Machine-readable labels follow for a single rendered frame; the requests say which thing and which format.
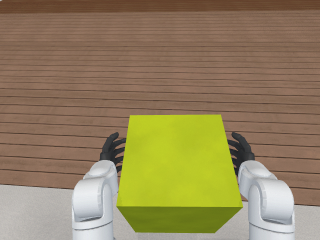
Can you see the robot left forearm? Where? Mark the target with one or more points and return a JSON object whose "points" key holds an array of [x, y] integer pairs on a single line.
{"points": [[92, 203]]}

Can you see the carton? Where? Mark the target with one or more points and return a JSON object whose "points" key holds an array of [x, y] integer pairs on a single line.
{"points": [[177, 175]]}

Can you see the robot right forearm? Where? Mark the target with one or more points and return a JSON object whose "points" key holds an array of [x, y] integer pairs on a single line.
{"points": [[271, 204]]}

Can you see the left robot hand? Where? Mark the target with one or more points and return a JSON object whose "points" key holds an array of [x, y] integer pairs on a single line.
{"points": [[109, 152]]}

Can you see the right robot hand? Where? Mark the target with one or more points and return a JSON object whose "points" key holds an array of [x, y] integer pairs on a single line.
{"points": [[244, 152]]}

